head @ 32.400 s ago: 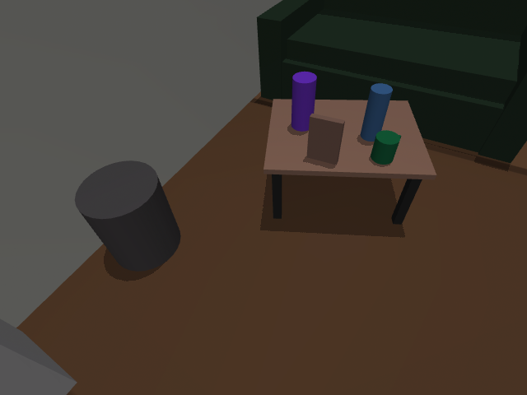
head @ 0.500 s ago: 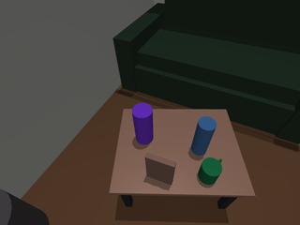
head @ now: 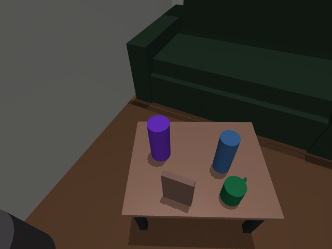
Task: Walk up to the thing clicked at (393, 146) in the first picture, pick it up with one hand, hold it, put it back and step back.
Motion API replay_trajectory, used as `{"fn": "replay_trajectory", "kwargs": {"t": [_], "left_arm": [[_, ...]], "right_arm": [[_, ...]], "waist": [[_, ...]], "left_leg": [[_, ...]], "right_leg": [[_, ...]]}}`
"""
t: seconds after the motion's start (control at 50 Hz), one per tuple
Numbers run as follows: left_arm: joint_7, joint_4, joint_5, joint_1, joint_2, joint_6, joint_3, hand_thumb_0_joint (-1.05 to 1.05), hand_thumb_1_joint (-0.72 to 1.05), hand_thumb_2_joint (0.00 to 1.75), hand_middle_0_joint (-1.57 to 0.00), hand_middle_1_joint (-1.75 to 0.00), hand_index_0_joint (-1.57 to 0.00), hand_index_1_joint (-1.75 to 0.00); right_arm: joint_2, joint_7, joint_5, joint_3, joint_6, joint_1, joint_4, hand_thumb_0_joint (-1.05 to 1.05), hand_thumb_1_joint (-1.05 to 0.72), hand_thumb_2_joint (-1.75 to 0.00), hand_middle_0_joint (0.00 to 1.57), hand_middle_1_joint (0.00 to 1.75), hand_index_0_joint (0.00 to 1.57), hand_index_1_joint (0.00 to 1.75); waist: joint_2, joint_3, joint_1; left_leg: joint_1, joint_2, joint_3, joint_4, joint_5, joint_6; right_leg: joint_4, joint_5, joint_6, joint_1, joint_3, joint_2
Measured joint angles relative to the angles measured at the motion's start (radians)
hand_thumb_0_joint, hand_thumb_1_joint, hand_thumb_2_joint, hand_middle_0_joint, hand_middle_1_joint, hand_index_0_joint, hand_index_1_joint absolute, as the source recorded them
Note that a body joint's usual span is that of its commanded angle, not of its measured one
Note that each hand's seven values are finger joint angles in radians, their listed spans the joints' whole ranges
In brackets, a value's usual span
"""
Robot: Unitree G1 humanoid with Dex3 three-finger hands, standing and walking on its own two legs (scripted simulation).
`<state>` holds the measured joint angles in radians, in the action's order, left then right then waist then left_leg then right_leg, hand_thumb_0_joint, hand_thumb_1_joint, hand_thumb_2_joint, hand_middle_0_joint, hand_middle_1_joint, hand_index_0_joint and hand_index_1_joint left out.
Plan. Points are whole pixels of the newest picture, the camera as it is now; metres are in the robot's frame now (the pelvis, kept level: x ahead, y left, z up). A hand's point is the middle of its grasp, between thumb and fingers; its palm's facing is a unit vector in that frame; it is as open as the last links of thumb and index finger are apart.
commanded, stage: stand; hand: right
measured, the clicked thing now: (235, 188) +0.43 -0.25 -0.37
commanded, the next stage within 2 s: step back in 0.34 s
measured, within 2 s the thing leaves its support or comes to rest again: neither
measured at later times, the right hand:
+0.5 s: hand out of the picture +0.06 -0.26 -0.17, palm faces -0.04 +0.93 -0.37, open 7.3 cm
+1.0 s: hand out of the picture -0.02 -0.22 -0.16, palm faces +0.02 +0.91 -0.41, open 7.3 cm
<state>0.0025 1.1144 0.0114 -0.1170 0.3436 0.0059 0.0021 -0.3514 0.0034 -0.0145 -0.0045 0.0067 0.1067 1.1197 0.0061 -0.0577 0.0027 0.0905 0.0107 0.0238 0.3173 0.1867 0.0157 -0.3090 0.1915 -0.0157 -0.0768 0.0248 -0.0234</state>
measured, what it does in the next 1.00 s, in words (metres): walks backwards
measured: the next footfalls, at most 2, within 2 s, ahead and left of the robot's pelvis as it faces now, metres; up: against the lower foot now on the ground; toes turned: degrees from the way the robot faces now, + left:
right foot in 1.10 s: -0.12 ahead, -0.08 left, +0.00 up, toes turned -2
left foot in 1.50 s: -0.20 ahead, +0.16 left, +0.00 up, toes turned -2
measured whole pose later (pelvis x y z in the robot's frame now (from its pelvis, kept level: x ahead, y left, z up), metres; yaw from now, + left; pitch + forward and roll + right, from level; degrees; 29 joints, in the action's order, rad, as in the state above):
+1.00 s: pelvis -0.11 +0.05 -0.02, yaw -4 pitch -1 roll -1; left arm -0.01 0.88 0.01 -0.11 0.38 -0.06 0.06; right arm -0.34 0.02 -0.03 0.04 -0.03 0.11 0.87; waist -0.04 -0.21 -0.01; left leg 0.31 -0.02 -0.06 0.58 0.25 -0.06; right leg -0.93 0.48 -0.02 -0.35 -0.13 0.07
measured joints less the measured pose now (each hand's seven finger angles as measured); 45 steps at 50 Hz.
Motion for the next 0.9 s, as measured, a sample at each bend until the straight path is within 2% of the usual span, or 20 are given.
{"fn": "replay_trajectory", "kwargs": {"t": [0.34, 0.46, 0.54, 0.6, 0.62, 0.64, 0.66, 0.68, 0.72, 0.76, 0.82, 0.9], "left_arm": [[0.002, 0.003, 0.001, -0.008, 0.002, 0.000, 0.002, 0.01, 0.91, 0.90, -0.20, -0.30, -0.21, -0.30], [-0.004, -0.055, -0.013, 0.020, 0.013, -0.013, 0.041, 0.01, 0.91, 0.90, -0.20, -0.30, -0.21, -0.30], [-0.004, -0.096, -0.009, 0.039, 0.020, -0.032, 0.052, 0.01, 0.91, 0.90, -0.20, -0.30, -0.21, -0.30], [-0.005, -0.126, 0.004, 0.048, 0.025, -0.046, 0.055, 0.01, 0.91, 0.90, -0.20, -0.30, -0.21, -0.30], [-0.005, -0.134, 0.007, 0.051, 0.029, -0.051, 0.055, 0.01, 0.91, 0.90, -0.20, -0.30, -0.21, -0.30], [-0.005, -0.144, 0.008, 0.055, 0.033, -0.056, 0.055, 0.01, 0.91, 0.90, -0.20, -0.30, -0.21, -0.30], [-0.006, -0.155, 0.007, 0.059, 0.037, -0.060, 0.054, 0.01, 0.91, 0.90, -0.20, -0.30, -0.21, -0.30], [-0.009, -0.163, 0.003, 0.072, 0.045, -0.063, 0.057, 0.01, 0.91, 0.90, -0.20, -0.30, -0.21, -0.30], [-0.020, -0.183, 0.001, 0.094, 0.059, -0.070, 0.065, 0.01, 0.91, 0.90, -0.20, -0.30, -0.21, -0.30], [-0.028, -0.199, -0.001, 0.099, 0.064, -0.072, 0.066, 0.01, 0.91, 0.90, -0.20, -0.30, -0.21, -0.30], [-0.028, -0.217, -0.008, 0.088, 0.058, -0.071, 0.061, 0.01, 0.91, 0.90, -0.20, -0.30, -0.21, -0.30], [-0.022, -0.232, -0.004, 0.045, 0.047, -0.069, 0.056, 0.01, 0.91, 0.90, -0.20, -0.30, -0.21, -0.30]], "right_arm": [[-0.001, -0.002, -0.001, 0.001, -0.002, 0.010, 0.001, 0.00, -0.91, -0.90, 0.20, 0.30, 0.21, 0.30], [-0.020, -0.012, 0.012, 0.022, -0.025, -0.025, -0.045, 0.00, -0.90, -0.90, 0.20, 0.30, 0.21, 0.30], [-0.046, -0.013, 0.013, 0.040, -0.041, -0.031, -0.081, 0.00, -0.90, -0.90, 0.20, 0.30, 0.21, 0.30], [-0.059, -0.015, 0.008, 0.053, -0.054, -0.016, -0.106, 0.00, -0.91, -0.90, 0.20, 0.30, 0.21, 0.30], [-0.060, -0.017, 0.009, 0.056, -0.054, -0.005, -0.114, 0.00, -0.91, -0.90, 0.20, 0.30, 0.21, 0.30], [-0.062, -0.019, 0.010, 0.058, -0.052, 0.008, -0.122, 0.00, -0.91, -0.90, 0.20, 0.30, 0.21, 0.30], [-0.064, -0.020, 0.008, 0.060, -0.049, 0.023, -0.130, 0.00, -0.91, -0.90, 0.20, 0.30, 0.21, 0.30], [-0.057, -0.018, 0.004, 0.063, -0.046, 0.028, -0.131, 0.00, -0.91, -0.90, 0.20, 0.30, 0.21, 0.30], [-0.033, -0.015, -0.007, 0.059, -0.042, 0.035, -0.136, 0.00, -0.91, -0.90, 0.20, 0.30, 0.21, 0.30], [-0.013, -0.011, -0.014, 0.051, -0.040, 0.046, -0.147, 0.00, -0.91, -0.90, 0.20, 0.30, 0.21, 0.30], [0.003, 0.003, -0.020, 0.045, -0.043, 0.052, -0.164, 0.00, -0.90, -0.90, 0.20, 0.30, 0.21, 0.30], [0.007, 0.017, -0.016, 0.047, -0.039, 0.035, -0.202, 0.00, -0.90, -0.90, 0.20, 0.30, 0.21, 0.30]], "waist": [[-0.005, -0.001, 0.000], [0.007, -0.072, -0.004], [0.018, -0.111, -0.005], [0.006, -0.118, -0.004], [-0.002, -0.114, -0.007], [-0.008, -0.107, -0.011], [-0.008, -0.098, -0.015], [-0.022, -0.104, -0.015], [-0.048, -0.131, -0.012], [-0.055, -0.139, -0.018], [-0.055, -0.140, -0.019], [-0.051, -0.143, -0.013]], "left_leg": [[0.004, 0.002, 0.003, -0.001, -0.008, 0.003], [0.112, 0.008, 0.014, 0.134, 0.030, -0.004], [0.192, 0.001, 0.018, 0.254, 0.059, -0.026], [0.228, -0.034, 0.011, 0.392, 0.186, -0.048], [0.225, -0.042, 0.007, 0.408, 0.201, -0.054], [0.215, -0.042, 0.004, 0.398, 0.167, -0.062], [0.201, -0.039, 0.007, 0.365, 0.172, -0.057], [0.204, -0.047, 0.004, 0.366, 0.193, -0.058], [0.204, -0.053, -0.006, 0.360, 0.179, -0.064], [0.200, -0.046, -0.002, 0.325, 0.145, -0.067], [0.191, -0.037, -0.009, 0.258, 0.095, -0.072], [0.193, -0.032, -0.043, 0.232, 0.069, -0.077]], "right_leg": [[0.001, -0.007, 0.003, -0.003, 0.003, 0.002], [-0.098, 0.015, 0.010, -0.091, 0.011, 0.010], [-0.176, 0.035, 0.007, -0.152, 0.015, 0.005], [-0.246, 0.058, -0.002, -0.198, 0.002, -0.019], [-0.268, 0.066, -0.007, -0.216, -0.002, -0.029], [-0.293, 0.075, -0.012, -0.237, -0.003, -0.035], [-0.326, 0.088, -0.007, -0.264, -0.003, -0.037], [-0.375, 0.125, 0.006, -0.290, -0.032, -0.029], [-0.523, 0.271, 0.028, -0.334, -0.118, 0.033], [-0.659, 0.348, 0.040, -0.368, -0.158, 0.100], [-0.784, 0.328, 0.041, -0.391, -0.173, 0.145], [-0.801, 0.294, 0.016, -0.358, -0.174, 0.135]]}}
